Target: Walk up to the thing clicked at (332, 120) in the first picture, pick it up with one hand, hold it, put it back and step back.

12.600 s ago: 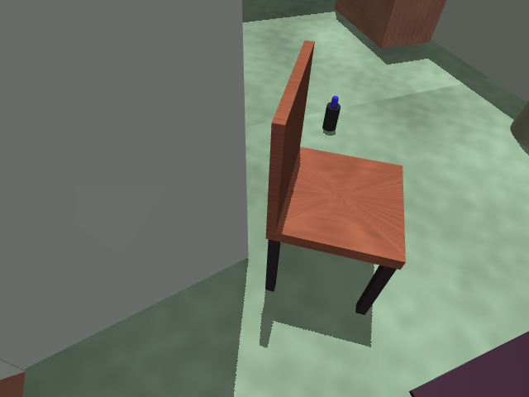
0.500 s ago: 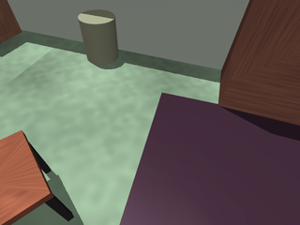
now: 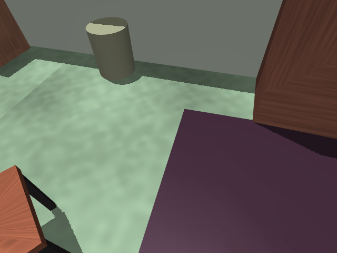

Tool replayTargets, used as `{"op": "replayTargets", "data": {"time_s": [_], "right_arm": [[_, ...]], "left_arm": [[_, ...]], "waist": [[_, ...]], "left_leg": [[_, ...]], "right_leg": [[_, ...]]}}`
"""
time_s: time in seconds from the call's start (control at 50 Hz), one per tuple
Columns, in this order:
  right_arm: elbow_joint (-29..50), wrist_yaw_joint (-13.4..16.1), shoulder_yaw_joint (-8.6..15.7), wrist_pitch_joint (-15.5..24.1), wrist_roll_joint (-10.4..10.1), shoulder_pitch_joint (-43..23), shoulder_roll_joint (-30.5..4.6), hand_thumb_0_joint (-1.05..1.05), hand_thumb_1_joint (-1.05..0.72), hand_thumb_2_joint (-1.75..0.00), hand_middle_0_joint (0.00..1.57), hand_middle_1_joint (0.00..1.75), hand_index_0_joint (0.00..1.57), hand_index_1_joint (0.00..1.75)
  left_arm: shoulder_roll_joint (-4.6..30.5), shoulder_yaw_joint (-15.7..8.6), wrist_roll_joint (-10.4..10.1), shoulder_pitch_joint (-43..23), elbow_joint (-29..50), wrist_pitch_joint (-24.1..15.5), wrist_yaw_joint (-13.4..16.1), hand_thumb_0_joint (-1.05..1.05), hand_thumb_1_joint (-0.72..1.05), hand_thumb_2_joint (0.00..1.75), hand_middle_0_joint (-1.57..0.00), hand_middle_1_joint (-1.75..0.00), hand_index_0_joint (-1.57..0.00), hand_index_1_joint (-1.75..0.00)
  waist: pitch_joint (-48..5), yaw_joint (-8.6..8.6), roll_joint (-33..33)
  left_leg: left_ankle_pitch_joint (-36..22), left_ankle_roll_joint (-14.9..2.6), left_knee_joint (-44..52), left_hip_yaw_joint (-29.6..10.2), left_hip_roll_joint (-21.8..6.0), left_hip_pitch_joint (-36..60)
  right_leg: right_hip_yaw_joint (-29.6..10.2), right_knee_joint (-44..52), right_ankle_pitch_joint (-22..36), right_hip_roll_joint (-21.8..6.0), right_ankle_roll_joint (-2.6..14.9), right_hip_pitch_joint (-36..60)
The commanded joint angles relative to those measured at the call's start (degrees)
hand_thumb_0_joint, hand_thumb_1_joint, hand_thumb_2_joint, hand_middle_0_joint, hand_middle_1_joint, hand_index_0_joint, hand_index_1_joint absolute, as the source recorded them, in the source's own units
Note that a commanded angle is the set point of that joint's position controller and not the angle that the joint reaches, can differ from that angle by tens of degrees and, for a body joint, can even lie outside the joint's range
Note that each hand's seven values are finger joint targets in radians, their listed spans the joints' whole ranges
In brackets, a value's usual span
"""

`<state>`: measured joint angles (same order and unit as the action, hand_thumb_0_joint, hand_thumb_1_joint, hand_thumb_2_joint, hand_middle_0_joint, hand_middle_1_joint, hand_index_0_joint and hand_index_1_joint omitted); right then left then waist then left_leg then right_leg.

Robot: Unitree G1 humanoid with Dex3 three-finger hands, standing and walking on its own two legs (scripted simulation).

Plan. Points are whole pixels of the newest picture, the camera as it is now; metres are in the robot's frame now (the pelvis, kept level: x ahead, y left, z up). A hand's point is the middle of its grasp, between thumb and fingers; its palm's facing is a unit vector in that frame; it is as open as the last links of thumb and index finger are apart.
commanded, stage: walk up
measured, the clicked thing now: out of the picture +0.90 +1.45 -0.66
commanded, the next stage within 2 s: none
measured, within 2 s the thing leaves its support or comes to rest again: neither
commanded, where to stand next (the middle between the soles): +1.03 +0.04 m, yaw +0 degrees
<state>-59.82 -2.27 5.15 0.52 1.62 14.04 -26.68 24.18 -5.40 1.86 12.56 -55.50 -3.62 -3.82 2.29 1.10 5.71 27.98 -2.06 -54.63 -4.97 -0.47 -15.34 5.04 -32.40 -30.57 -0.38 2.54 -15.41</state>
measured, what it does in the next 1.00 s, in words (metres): walks ahead: left foot, then right foot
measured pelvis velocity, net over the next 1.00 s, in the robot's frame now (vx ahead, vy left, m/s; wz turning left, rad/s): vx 0.45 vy -0.01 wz -0.01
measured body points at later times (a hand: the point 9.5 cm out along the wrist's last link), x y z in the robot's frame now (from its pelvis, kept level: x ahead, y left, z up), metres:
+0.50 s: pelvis +0.19 +0.03 +0.02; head +0.18 +0.07 +0.47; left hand +0.26 +0.35 -0.11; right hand +0.24 -0.30 -0.06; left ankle +0.20 +0.12 -0.72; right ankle +0.26 -0.12 -0.65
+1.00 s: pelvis +0.45 -0.01 +0.01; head +0.48 -0.02 +0.46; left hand +0.57 +0.29 -0.09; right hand +0.52 -0.33 -0.10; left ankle +0.46 +0.12 -0.67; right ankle +0.49 -0.13 -0.72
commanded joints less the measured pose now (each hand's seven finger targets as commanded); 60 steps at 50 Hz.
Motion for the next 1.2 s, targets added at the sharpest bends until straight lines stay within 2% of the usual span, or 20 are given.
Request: {"op": "replayTargets", "data": {"time_s": [0.0, 0.04, 0.18, 0.26, 0.28, 0.3, 0.32, 0.36, 0.42, 0.62, 0.7, 0.74, 0.76, 0.78, 0.8, 0.9, 1.04, 1.12, 1.14, 1.18], "right_arm": [[7.1, -0.2, 1.4, 3.1, -2.0, -5.8, -11.2, 0.00, -0.90, -0.90, 0.20, 0.30, 0.20, 0.30], [6.6, -1.4, 1.8, 2.0, -1.7, -1.8, -10.0, 0.00, -0.90, -0.90, 0.20, 0.30, 0.20, 0.30], [12.0, -2.9, 2.8, 1.0, -0.4, -7.9, -8.3, 0.00, -0.90, -0.90, 0.20, 0.30, 0.20, 0.30], [6.8, -1.6, 5.0, 1.9, 0.1, 10.0, -10.5, 0.00, -0.90, -0.90, 0.20, 0.30, 0.20, 0.30], [5.8, -0.5, 6.2, 2.0, 0.9, 16.1, -12.7, 0.00, -0.90, -0.90, 0.20, 0.30, 0.20, 0.30], [8.2, 0.3, 5.9, 2.6, 0.0, 11.7, -14.3, 0.00, -0.90, -0.90, 0.20, 0.30, 0.20, 0.30], [11.0, 0.2, 5.6, 2.8, -1.8, 4.3, -16.5, 0.00, -0.90, -0.90, 0.20, 0.30, 0.20, 0.30], [14.3, -0.1, 3.7, 3.4, -1.6, -5.9, -14.1, 0.00, -0.90, -0.90, 0.20, 0.30, 0.20, 0.30], [13.7, 0.1, 2.4, 5.6, -0.9, -3.6, -11.5, 0.00, -0.90, -0.90, 0.20, 0.30, 0.20, 0.30], [12.7, -0.1, 2.5, 6.0, -1.4, 6.4, -12.0, 0.00, -0.90, -0.90, 0.20, 0.30, 0.20, 0.30], [13.4, 0.7, 2.5, 5.0, -1.2, 8.0, -12.5, 0.00, -0.90, -0.90, 0.20, 0.30, 0.20, 0.30], [14.4, 1.1, 1.8, 4.5, -1.1, 7.9, -11.1, 0.00, -0.90, -0.90, 0.20, 0.30, 0.20, 0.30], [15.0, 1.1, 0.7, 4.5, -1.3, 9.5, -8.4, 0.00, -0.90, -0.90, 0.20, 0.30, 0.20, 0.30], [16.3, 1.0, -1.0, 4.5, -1.7, 12.1, -4.1, 0.00, -0.90, -0.90, 0.20, 0.30, 0.20, 0.30], [15.0, 1.5, 0.7, 4.3, -2.0, 9.9, -10.4, 0.00, -0.90, -0.90, 0.20, 0.30, 0.20, 0.30], [11.6, 0.2, 0.7, 3.7, -1.9, 10.0, -8.6, 0.00, -0.90, -0.90, 0.20, 0.30, 0.20, 0.30], [13.9, -2.1, 1.5, 4.4, -0.4, 1.8, -6.9, 0.00, -0.90, -0.90, 0.20, 0.30, 0.20, 0.30], [12.1, -1.7, 2.8, 5.3, -0.2, 5.7, -8.7, 0.00, -0.90, -0.90, 0.20, 0.30, 0.20, 0.30], [10.5, -1.1, 3.8, 5.6, -0.2, 11.8, -11.1, 0.00, -0.90, -0.90, 0.20, 0.30, 0.20, 0.30], [12.0, -0.2, 5.2, 6.3, -0.4, 15.9, -18.2, 0.00, -0.90, -0.90, 0.20, 0.30, 0.20, 0.30]], "left_arm": [[16.8, -3.5, -0.9, -0.8, 4.6, -0.7, 2.8, 0.00, 0.90, 0.90, -0.20, -0.30, -0.20, -0.30], [15.0, -2.9, -1.0, -4.6, 5.7, -1.0, 2.6, 0.00, 0.90, 0.90, -0.20, -0.30, -0.20, -0.30], [17.0, -3.4, -0.3, -2.7, 6.9, -1.0, 1.6, 0.00, 0.90, 0.90, -0.20, -0.30, -0.20, -0.30], [14.0, -2.1, -0.2, -5.0, 8.2, -0.3, 1.5, 0.00, 0.90, 0.90, -0.20, -0.30, -0.20, -0.30], [9.9, -0.6, -0.7, -2.5, 8.2, 0.1, 1.4, 0.00, 0.90, 0.90, -0.20, -0.30, -0.20, -0.30], [8.0, -0.3, -1.4, -2.5, 9.2, 0.1, 1.3, 0.00, 0.90, 0.90, -0.20, -0.30, -0.20, -0.30], [12.5, -0.6, -1.4, -1.5, 8.7, 0.4, 1.8, 0.00, 0.90, 0.90, -0.20, -0.30, -0.20, -0.30], [15.6, -1.0, -1.9, 4.1, 6.2, 0.7, 0.9, 0.00, 0.90, 0.90, -0.20, -0.30, -0.20, -0.30], [13.7, -1.3, -1.7, 5.7, 4.4, 1.1, -0.6, 0.00, 0.90, 0.90, -0.20, -0.30, -0.20, -0.30], [9.1, 0.0, -1.3, -9.9, 10.5, 0.1, -1.9, 0.00, 0.90, 0.90, -0.20, -0.30, -0.20, -0.30], [9.0, -0.2, -1.7, -8.7, 9.6, 0.1, -1.3, 0.00, 0.90, 0.90, -0.20, -0.30, -0.20, -0.30], [11.5, -1.7, -1.7, 3.3, 6.0, -0.4, -0.2, 0.00, 0.90, 0.90, -0.20, -0.30, -0.20, -0.30], [15.2, -3.2, -1.2, 11.3, 4.6, -0.8, 0.5, 0.00, 0.90, 0.90, -0.20, -0.30, -0.20, -0.30], [19.9, -4.4, -1.3, 15.1, 5.2, -1.1, 1.3, 0.00, 0.90, 0.90, -0.20, -0.30, -0.20, -0.30], [20.9, -4.3, -2.7, 12.3, 6.5, -1.0, 1.5, 0.00, 0.90, 0.90, -0.20, -0.30, -0.20, -0.30], [13.8, -1.8, -2.6, 2.4, 9.6, -1.8, 1.9, 0.00, 0.90, 0.90, -0.20, -0.30, -0.20, -0.30], [15.1, -2.1, -1.3, 2.1, 12.3, -2.4, 0.9, 0.00, 0.90, 0.90, -0.20, -0.30, -0.20, -0.30], [14.4, -1.1, -1.0, 0.7, 12.8, -1.8, 0.6, 0.00, 0.90, 0.90, -0.20, -0.30, -0.20, -0.30], [12.4, -0.4, -0.6, 0.4, 13.1, -1.8, 0.7, 0.00, 0.90, 0.90, -0.20, -0.30, -0.20, -0.30], [10.8, -0.3, -2.1, 3.3, 12.4, -1.4, 1.5, 0.00, 0.90, 0.90, -0.20, -0.30, -0.20, -0.30]], "waist": [[0.4, 0.80, -11.4], [0.4, -1.76, -14.6], [1.5, -0.60, -12.4], [-6.7, -10.25, 0.7], [-7.7, -13.28, 9.7], [-2.9, -10.37, 11.2], [0.6, -5.91, 5.1], [5.7, 0.65, 0.3], [6.8, 0.25, 2.8], [4.9, -4.83, 0.2], [1.7, -3.83, -0.4], [-6.2, 2.23, -7.2], [-11.4, 5.38, -14.4], [-13.4, 5.52, -23.6], [-12.1, 5.61, -16.5], [-0.3, -0.78, -13.3], [0.8, 0.64, -13.0], [-1.5, -3.37, -7.0], [-4.1, -7.05, -2.2], [-4.6, -8.20, 11.3]], "left_leg": [[-5.5, 1.92, -6.6, -3.8, -3.7, -21.3], [-9.4, 2.97, -0.1, 0.2, -2.9, -14.0], [-17.1, 2.53, 15.7, 6.9, -5.7, -2.6], [-10.4, -0.08, 23.6, 9.7, -0.3, 24.5], [-1.9, -1.85, 27.8, 2.5, -3.9, 32.0], [14.8, -3.66, 41.6, -24.4, -15.9, 25.4], [25.2, -8.03, 49.4, -34.1, -23.5, 10.6], [21.5, -7.83, 48.7, -21.0, -21.0, 1.8], [8.8, -6.14, 49.1, -6.9, -14.9, -1.8], [-19.9, -6.43, 44.2, 5.0, -13.0, 12.0], [-34.6, -6.30, 35.7, 5.5, -13.5, 14.5], [-41.6, -4.43, 15.2, 8.9, -9.9, 12.0], [-31.5, -2.67, 0.1, 11.1, -6.0, 1.2], [-0.1, -0.80, -12.1, 9.2, 1.8, -15.6], [1.7, -0.66, -18.5, 3.3, 0.3, -19.3], [-9.4, 0.06, -8.3, 1.4, -4.9, -12.4], [-16.7, 2.26, 17.3, 7.3, -5.1, -7.6], [-17.9, 0.66, 20.6, 9.9, -2.2, 8.8], [-12.9, -0.88, 21.1, 7.8, -2.4, 17.7], [9.2, -11.44, 42.5, -33.1, -23.9, 21.5]], "right_leg": [[-20.4, 24.1, 7.9, -16.5, 6.34, 19.6], [-10.1, 23.7, 12.0, -11.2, 5.82, 15.3], [-7.7, 22.6, 8.7, -13.7, 7.18, 5.9], [-2.0, -9.4, 29.2, -8.6, 5.43, -3.8], [-1.0, -28.4, 15.9, -3.4, 3.67, -14.7], [-6.0, -39.8, 3.0, 3.6, 1.77, -27.8], [-13.0, -40.8, 4.9, 0.3, 2.11, -24.7], [-12.5, -35.1, 9.1, -3.1, 0.41, -21.2], [-9.8, -26.2, 16.5, -4.3, -1.93, -16.1], [-2.9, -1.6, 28.1, -4.9, -1.18, -16.3], [0.5, 1.6, 22.7, -1.5, 0.92, -8.4], [1.4, 5.9, 21.5, 0.6, 2.23, 9.6], [-7.5, 6.0, 17.6, -5.6, 4.25, 22.6], [-33.7, 10.3, 11.6, -21.6, 9.28, 32.5], [-43.5, 15.1, 10.8, -25.2, 14.67, 29.2], [-15.8, 17.2, 20.6, -14.6, 10.51, 4.6], [-9.9, 17.3, 10.7, -13.5, 10.26, -0.8], [-7.5, 7.8, 6.3, -11.6, 7.14, -9.6], [-5.8, -2.9, 11.7, -9.8, 5.68, -13.9], [-2.7, -32.1, -1.2, 2.8, 0.83, -27.2]]}}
